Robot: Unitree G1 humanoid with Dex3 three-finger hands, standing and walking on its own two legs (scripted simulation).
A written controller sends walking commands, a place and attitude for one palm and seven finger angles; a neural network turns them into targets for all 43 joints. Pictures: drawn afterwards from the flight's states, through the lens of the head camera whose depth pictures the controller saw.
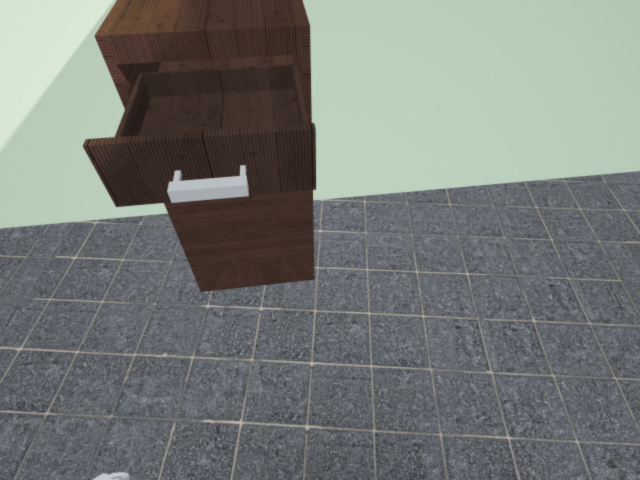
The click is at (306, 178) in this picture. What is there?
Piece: drawer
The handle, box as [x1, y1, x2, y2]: [167, 165, 248, 202]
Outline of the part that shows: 245,165 240,165 239,176 183,181 180,180 180,170 177,170 174,172 173,180 169,182 167,190 171,202 248,195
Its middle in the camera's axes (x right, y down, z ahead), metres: -0.20 -0.10 +0.69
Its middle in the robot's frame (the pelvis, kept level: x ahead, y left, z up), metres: +0.58 +0.23 +0.03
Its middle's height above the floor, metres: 0.80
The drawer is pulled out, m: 0.29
